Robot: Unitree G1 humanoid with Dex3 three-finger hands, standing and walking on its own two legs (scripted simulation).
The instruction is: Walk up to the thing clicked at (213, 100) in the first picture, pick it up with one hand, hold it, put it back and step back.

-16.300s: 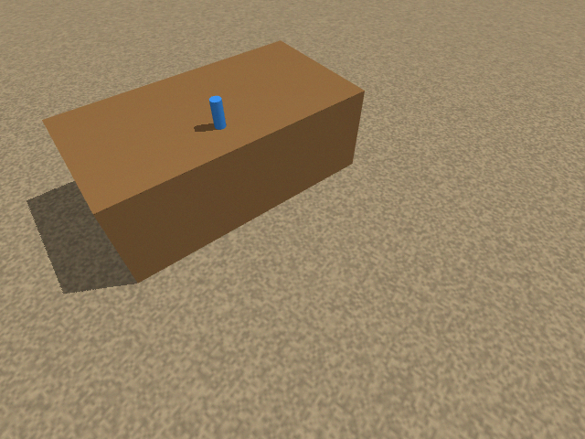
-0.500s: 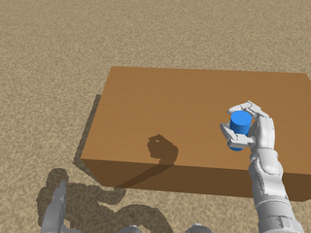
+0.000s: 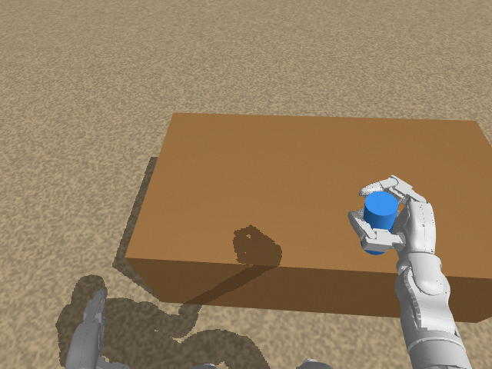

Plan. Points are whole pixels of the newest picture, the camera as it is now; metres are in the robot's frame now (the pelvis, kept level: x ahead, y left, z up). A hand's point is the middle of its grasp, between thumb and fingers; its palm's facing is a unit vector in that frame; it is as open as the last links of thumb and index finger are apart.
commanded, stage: hold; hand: right
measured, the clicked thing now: (377, 225) +0.33 -0.18 +0.04
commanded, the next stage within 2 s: none
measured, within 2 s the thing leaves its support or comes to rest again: neither
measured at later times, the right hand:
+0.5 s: hand (369, 213) +0.34 -0.17 +0.06, palm faces +0.11 +0.99 -0.02, open 6.9 cm
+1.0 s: hand (367, 214) +0.34 -0.17 +0.06, palm faces +0.11 +0.99 +0.00, open 6.9 cm
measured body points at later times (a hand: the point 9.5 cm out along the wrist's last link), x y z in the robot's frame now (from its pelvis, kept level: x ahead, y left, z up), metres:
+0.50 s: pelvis -0.01 +0.00 +0.00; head +0.03 -0.01 +0.45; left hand +0.14 +0.27 -0.05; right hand +0.33 -0.22 +0.07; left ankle -0.01 +0.14 -0.70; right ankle +0.02 -0.13 -0.70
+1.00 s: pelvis +0.00 +0.00 +0.01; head +0.03 +0.00 +0.45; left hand +0.15 +0.26 -0.04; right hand +0.33 -0.22 +0.06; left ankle -0.01 +0.14 -0.70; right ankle +0.02 -0.13 -0.70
